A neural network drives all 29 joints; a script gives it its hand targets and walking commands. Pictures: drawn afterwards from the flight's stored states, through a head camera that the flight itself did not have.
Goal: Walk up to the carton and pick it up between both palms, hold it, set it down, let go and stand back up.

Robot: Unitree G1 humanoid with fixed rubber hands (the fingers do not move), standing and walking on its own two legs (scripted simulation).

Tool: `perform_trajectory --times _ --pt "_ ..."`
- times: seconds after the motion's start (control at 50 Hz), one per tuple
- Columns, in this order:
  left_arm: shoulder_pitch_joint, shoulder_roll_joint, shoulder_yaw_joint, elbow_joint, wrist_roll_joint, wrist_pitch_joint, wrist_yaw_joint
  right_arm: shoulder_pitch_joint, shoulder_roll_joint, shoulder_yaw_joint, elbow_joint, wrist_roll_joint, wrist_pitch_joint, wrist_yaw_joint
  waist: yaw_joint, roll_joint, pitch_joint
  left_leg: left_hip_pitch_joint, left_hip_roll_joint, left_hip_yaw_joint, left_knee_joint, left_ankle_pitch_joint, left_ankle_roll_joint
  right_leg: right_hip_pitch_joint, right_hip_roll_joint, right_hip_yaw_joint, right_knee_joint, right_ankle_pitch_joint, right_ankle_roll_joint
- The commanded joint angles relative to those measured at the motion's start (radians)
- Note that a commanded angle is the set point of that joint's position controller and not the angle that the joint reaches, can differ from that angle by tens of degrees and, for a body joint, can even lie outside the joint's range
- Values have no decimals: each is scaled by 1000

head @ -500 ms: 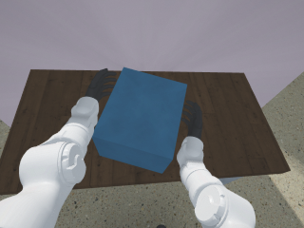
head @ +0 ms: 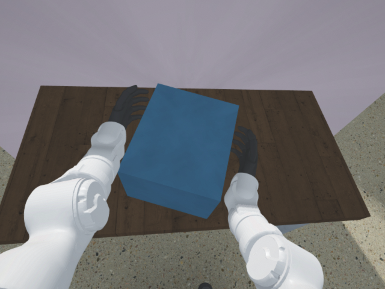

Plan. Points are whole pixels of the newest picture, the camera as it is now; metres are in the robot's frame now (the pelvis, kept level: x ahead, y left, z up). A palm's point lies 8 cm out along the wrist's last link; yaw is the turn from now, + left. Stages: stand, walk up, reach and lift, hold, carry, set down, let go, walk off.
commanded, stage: reach and lift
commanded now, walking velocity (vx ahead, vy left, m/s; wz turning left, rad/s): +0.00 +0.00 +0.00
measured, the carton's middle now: (182, 151) +0.43 -0.01 -0.03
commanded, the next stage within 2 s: none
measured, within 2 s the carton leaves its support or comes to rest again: leaves its support in 0.92 s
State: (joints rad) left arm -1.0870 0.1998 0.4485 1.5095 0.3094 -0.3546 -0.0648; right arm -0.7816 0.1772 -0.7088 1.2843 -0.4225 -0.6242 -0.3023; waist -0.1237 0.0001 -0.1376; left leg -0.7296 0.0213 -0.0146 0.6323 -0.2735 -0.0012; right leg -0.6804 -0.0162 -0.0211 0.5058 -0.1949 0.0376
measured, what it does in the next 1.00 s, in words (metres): stands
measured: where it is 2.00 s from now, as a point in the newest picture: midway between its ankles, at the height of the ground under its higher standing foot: outside the picture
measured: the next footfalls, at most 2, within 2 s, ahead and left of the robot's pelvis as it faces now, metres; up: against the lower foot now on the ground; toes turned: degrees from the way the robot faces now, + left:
none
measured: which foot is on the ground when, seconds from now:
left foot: down 0.00-1.00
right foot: down 0.00-1.00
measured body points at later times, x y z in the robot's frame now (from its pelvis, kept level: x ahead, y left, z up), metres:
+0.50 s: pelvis +0.00 +0.00 +0.00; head +0.12 +0.02 +0.43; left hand +0.48 +0.12 +0.03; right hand +0.38 -0.15 +0.00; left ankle +0.00 +0.10 -0.72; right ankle +0.01 -0.15 -0.72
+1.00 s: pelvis -0.01 +0.00 +0.00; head +0.11 +0.02 +0.44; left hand +0.47 +0.12 +0.04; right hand +0.38 -0.15 +0.00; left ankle +0.00 +0.10 -0.72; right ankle +0.01 -0.15 -0.72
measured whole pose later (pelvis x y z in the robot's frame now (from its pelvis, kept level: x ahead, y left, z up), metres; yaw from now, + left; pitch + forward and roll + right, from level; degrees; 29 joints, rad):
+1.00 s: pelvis -0.01 +0.00 +0.00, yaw -1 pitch +21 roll -3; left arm -1.08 0.18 0.41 1.51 0.31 -0.42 -0.04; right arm -0.77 0.17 -0.71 1.28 -0.38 -0.67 -0.30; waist -0.07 0.00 -0.13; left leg -0.73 0.04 -0.01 0.63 -0.26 0.00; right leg -0.67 0.01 -0.02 0.47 -0.16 0.03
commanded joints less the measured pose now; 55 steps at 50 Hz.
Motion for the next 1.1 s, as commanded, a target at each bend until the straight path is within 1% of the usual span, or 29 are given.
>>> perform_trajectory --times 0.0,0.02,0.04,0.12,0.2,0.22,0.26,0.28,0.32,0.38,0.42,0.48,0.52,0.54,0.56,0.58,0.62,0.78,0.8,0.84,0.86,0.88,0.9,0.92,0.94,0.96,0.98,1.06,1.08 --pt "-255 -628 -42 204 169 -74 -125 -461 538 221 27 -153 -24 185 41 101 -467 365 1 80 19 498 -84 317 58 -121 -28 410 -66" --pt "-245 -646 -57 207 165 -63 -128 -485 524 208 38 -142 -29 182 23 137 -494 380 6 69 34 530 -97 305 57 -126 -26 422 -76" --pt "-264 -663 -71 194 164 -68 -123 -474 523 194 36 -157 -39 179 6 119 -487 365 12 64 27 524 -100 290 64 -132 -33 417 -78" --pt "-264 -635 -63 212 149 -63 -129 -467 521 212 69 -148 -28 178 22 104 -465 369 12 70 31 501 -92 276 60 -132 -31 390 -74" --pt "-255 -674 -90 191 151 -62 -122 -466 517 194 57 -161 -44 168 -1 134 -495 403 17 61 33 541 -99 255 64 -142 -46 395 -81" --pt "-240 -659 -72 195 153 -60 -128 -467 536 213 57 -154 -30 167 26 104 -491 392 16 69 40 551 -91 267 62 -129 -51 400 -76" --pt "-249 -662 -70 192 164 -62 -124 -462 538 211 65 -148 -34 164 39 117 -496 356 7 73 25 494 -94 286 66 -127 -35 397 -78" --pt "-255 -646 -48 216 174 -58 -126 -466 528 203 78 -155 -29 164 17 102 -458 348 7 67 27 477 -85 282 58 -127 -33 394 -74" --pt "-262 -666 -64 181 164 -56 -121 -495 546 215 43 -141 -35 170 44 133 -478 353 6 70 35 510 -95 284 59 -129 -46 390 -82" --pt "-254 -675 -94 167 155 -65 -117 -471 535 229 47 -136 -45 162 21 113 -532 354 9 71 40 551 -95 273 67 -133 -41 449 -83" --pt "-282 -674 -114 164 131 -74 -119 -482 555 237 38 -137 -47 167 27 142 -564 382 16 61 53 571 -100 250 71 -136 -31 419 -76" --pt "-261 -656 -104 163 140 -74 -120 -472 550 269 44 -113 -45 165 44 118 -549 354 10 71 56 583 -99 287 64 -120 -29 471 -74" --pt "-280 -656 -93 189 141 -70 -120 -479 548 252 56 -124 -37 162 21 96 -522 349 5 70 33 493 -89 288 65 -117 -41 427 -69" --pt "-258 -654 -102 179 145 -73 -123 -475 568 257 70 -121 -39 162 35 104 -533 342 4 75 36 506 -85 304 62 -110 -28 474 -71" --pt "-270 -670 -121 160 143 -69 -121 -469 540 256 64 -116 -42 160 18 118 -540 357 11 62 40 541 -90 302 62 -116 -29 490 -70" --pt "-270 -653 -92 195 128 -62 -125 -511 541 247 72 -111 -33 164 44 117 -530 356 10 72 50 548 -86 292 65 -117 -17 453 -76" --pt "-251 -693 -153 136 112 -68 -114 -476 535 289 48 -88 -48 166 28 147 -553 431 13 59 38 597 -101 278 75 -125 -44 465 -78" --pt "-304 -681 -192 106 98 -101 -100 -493 543 335 37 -102 -74 163 43 136 -609 421 16 66 48 623 -107 295 66 -120 -49 528 -73" --pt "-316 -666 -177 114 101 -110 -104 -503 526 336 24 -102 -82 162 63 131 -608 427 12 71 41 647 -114 325 69 -113 -56 546 -65" --pt "-323 -691 -204 118 89 -109 -94 -526 496 319 38 -87 -90 163 38 165 -653 455 20 56 46 669 -124 283 78 -118 -43 561 -72" --pt "-342 -682 -225 83 80 -120 -96 -553 513 336 -3 -100 -97 166 59 152 -676 455 23 60 51 666 -121 293 76 -117 -55 524 -69" --pt "-362 -667 -217 101 80 -119 -98 -546 521 337 -16 -111 -89 157 40 112 -623 436 21 63 39 628 -107 292 76 -120 -74 494 -64" --pt "-341 -673 -223 75 80 -130 -91 -529 502 369 4 -92 -91 169 75 124 -625 452 17 64 20 628 -108 303 76 -121 -72 500 -64" --pt "-389 -672 -242 63 63 -131 -92 -551 504 346 8 -101 -100 158 46 137 -680 439 16 77 26 609 -118 298 70 -113 -80 511 -70" --pt "-365 -681 -249 58 76 -137 -82 -534 516 357 14 -104 -102 165 46 157 -661 474 15 64 16 627 -116 302 81 -121 -85 507 -70" --pt "-353 -712 -259 46 61 -138 -83 -558 487 382 -20 -93 -101 181 81 182 -677 521 20 56 9 658 -123 306 83 -118 -92 468 -75" --pt "-371 -695 -243 89 70 -130 -85 -562 488 353 24 -93 -93 174 53 166 -636 501 15 65 13 632 -114 283 84 -110 -95 462 -71" --pt "-394 -692 -281 35 35 -146 -71 -556 485 359 37 -94 -97 183 37 188 -668 528 19 59 9 663 -122 282 91 -114 -109 473 -81" --pt "-381 -705 -292 6 30 -146 -67 -558 474 378 6 -84 -88 192 68 177 -657 526 15 60 -17 608 -121 297 88 -118 -116 420 -81"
